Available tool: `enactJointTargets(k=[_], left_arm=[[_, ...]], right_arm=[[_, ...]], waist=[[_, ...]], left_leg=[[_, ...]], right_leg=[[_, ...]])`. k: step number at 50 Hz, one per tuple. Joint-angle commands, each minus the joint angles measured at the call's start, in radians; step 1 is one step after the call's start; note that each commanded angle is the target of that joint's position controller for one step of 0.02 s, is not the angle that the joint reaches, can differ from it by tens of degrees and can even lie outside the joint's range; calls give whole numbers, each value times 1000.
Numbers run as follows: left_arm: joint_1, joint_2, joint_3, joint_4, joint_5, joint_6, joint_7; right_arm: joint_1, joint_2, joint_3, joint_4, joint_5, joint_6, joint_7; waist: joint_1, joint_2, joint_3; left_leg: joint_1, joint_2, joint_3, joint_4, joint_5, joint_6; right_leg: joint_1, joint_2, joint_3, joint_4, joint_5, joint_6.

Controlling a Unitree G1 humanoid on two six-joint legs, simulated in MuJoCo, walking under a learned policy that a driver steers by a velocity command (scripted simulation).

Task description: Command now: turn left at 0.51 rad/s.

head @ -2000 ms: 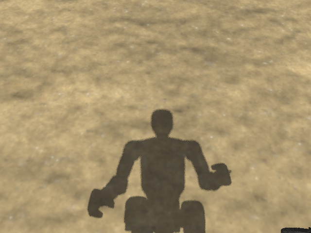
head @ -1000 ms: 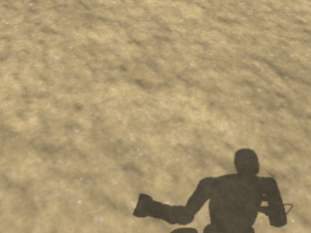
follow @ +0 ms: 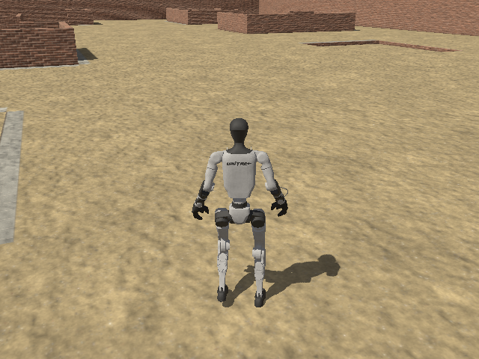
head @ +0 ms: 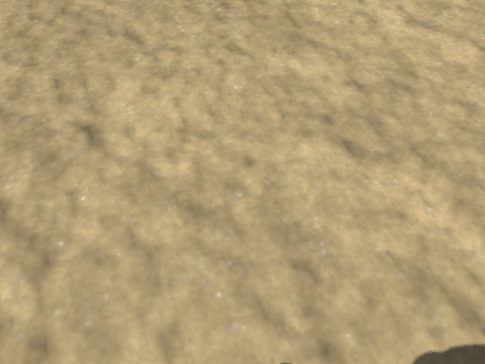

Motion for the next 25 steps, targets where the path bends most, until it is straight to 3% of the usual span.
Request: enactJointTargets(k=[1,3,5,6,7,8,9,10,11,12,13,14,16,21,25], left_arm=[[-108,190,50,-86,-8,-5,8],[-78,195,54,-75,-24,5,4],[-60,171,49,-61,-44,14,-4],[6,120,36,-37,-36,16,-13],[11,47,10,-76,25,23,-19],[-117,104,23,-121,4,16,-6],[-144,138,35,-120,-23,18,3],[-130,143,40,-110,-22,18,9],[-113,146,45,-85,-8,19,17],[-93,145,47,-78,0,18,18],[-66,140,47,-68,-1,13,9],[-55,128,44,-63,-8,6,-2],[-93,111,36,-71,-18,-7,-15],[-166,92,26,-81,-23,-55,-41],[-156,96,25,-78,-36,-85,-59]], right_arm=[[-21,-31,-1,-87,-1,-2,21],[-20,-47,-7,-100,6,-5,39],[73,-64,-23,-69,4,-4,38],[108,-116,-41,-62,-1,-7,27],[120,-254,-65,-101,-8,-18,5],[117,-268,-58,-125,-53,-49,23],[84,-234,-46,-117,-60,-71,32],[39,-202,-37,-106,-40,-80,27],[-2,-166,-25,-109,-21,-77,18],[-35,-152,-16,-111,-11,-73,10],[-21,-136,-9,-106,-10,-70,1],[1,-124,-5,-100,-11,-71,-6],[40,-123,-4,-91,-9,-78,-11],[80,-158,-18,-63,-4,-84,-18],[79,-167,-20,-58,4,-82,-4]], waist=[[-10,-169,-76],[0,-177,-114],[-38,-126,-143],[-35,17,-116],[3,352,-93],[-76,290,-161],[-64,187,-118],[-33,154,-81],[-16,106,-82],[2,115,-86],[10,118,-126],[6,118,-149],[-21,124,-121],[-53,138,-71],[-51,142,-52]], left_leg=[[60,62,45,-130,47,4],[126,45,78,-285,102,23],[277,-12,126,-505,265,66],[377,7,24,-622,411,106],[489,293,-409,-659,803,226],[345,394,-566,-714,753,406],[326,349,-482,-738,618,388],[309,295,-413,-735,515,326],[313,252,-369,-722,474,278],[291,225,-334,-715,529,263],[297,198,-317,-729,448,259],[325,184,-325,-752,291,261],[355,180,-375,-812,46,271],[352,177,-412,-824,28,283],[252,153,-458,-802,-26,291]], right_leg=[[29,-207,109,-192,290,-180],[72,-227,96,-150,295,-175],[39,-216,53,-34,215,-120],[-71,-152,-18,139,66,-48],[-382,-20,-61,508,-430,57],[-418,57,148,682,-455,58],[-439,45,187,730,-370,43],[-452,32,199,708,-269,28],[-444,19,211,685,-190,28],[-413,29,208,678,-131,36],[-380,39,201,674,-78,39],[-380,44,197,640,-33,39],[-409,52,194,506,2,39],[-329,83,203,197,-15,39],[-185,112,190,72,-65,20]])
